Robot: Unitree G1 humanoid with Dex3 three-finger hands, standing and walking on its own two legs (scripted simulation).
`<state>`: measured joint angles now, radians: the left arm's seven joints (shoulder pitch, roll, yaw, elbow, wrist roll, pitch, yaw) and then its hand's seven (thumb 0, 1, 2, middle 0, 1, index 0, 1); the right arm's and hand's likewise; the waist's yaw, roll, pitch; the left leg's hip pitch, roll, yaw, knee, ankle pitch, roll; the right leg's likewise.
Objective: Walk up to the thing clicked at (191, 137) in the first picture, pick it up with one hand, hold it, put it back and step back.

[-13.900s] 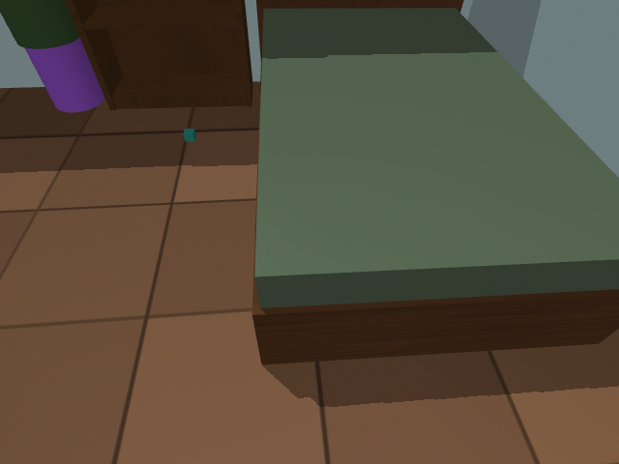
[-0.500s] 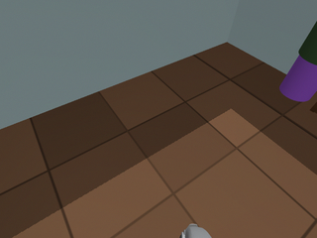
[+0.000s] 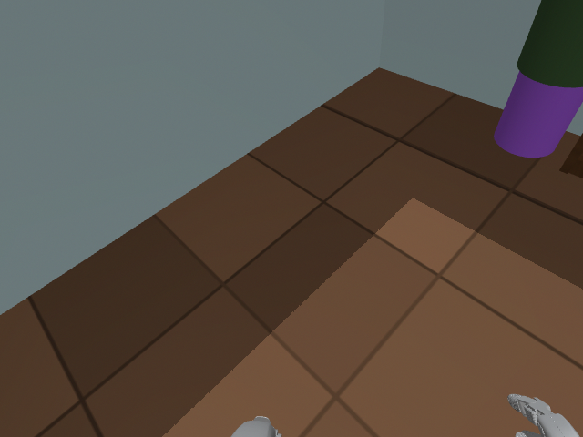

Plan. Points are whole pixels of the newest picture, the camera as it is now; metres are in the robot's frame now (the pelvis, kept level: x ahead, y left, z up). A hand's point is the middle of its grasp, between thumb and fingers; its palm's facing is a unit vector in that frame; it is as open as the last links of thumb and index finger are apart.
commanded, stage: walk up
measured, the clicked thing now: out of the picture +0.79 -1.27 -0.75
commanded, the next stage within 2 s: none
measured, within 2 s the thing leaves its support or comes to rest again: neither
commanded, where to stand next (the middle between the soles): +0.25 +0.07 m, yaw -79 degrees
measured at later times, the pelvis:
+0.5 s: pelvis +0.15 +0.12 -0.01, yaw -25 degrees
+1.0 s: pelvis +0.27 +0.19 -0.05, yaw -48 degrees
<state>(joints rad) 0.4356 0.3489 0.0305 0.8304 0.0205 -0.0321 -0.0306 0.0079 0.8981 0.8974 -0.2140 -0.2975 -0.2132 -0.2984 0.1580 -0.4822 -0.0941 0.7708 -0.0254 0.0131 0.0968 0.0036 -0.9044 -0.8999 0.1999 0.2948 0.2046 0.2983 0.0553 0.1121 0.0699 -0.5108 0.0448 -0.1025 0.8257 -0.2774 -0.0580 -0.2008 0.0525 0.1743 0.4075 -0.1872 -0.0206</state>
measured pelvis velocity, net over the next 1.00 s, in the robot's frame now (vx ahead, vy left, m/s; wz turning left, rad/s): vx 0.27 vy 0.19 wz -0.83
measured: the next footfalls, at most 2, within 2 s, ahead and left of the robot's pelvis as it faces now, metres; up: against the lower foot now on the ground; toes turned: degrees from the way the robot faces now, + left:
left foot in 0.12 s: +0.18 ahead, +0.16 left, +0.00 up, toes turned -11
right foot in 0.60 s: +0.22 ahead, -0.03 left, +0.00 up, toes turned -34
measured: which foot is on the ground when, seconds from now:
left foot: up 0.00-0.10, down 0.12-0.62, up 0.64-0.84, down 0.86-1.00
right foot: down 0.00-0.12, up 0.14-0.58, down 0.60-0.88, up 0.90-1.00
